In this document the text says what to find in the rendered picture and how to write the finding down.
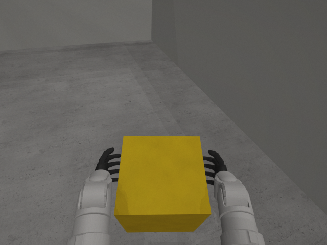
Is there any robot left forearm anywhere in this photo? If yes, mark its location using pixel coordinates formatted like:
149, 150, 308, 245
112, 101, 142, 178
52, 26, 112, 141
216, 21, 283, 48
66, 169, 112, 245

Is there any left robot hand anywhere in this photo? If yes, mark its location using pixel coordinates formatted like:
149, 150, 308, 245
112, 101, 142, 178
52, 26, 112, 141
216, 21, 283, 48
95, 147, 121, 182

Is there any robot right forearm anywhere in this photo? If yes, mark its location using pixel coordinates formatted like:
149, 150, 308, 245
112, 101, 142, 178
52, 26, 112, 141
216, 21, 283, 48
214, 171, 265, 245

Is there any carton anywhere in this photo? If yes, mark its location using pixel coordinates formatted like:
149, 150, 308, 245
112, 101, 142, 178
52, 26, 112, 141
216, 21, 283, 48
114, 136, 211, 233

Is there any right robot hand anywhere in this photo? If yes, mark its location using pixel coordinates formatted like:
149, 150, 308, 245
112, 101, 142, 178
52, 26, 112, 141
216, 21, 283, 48
203, 150, 227, 185

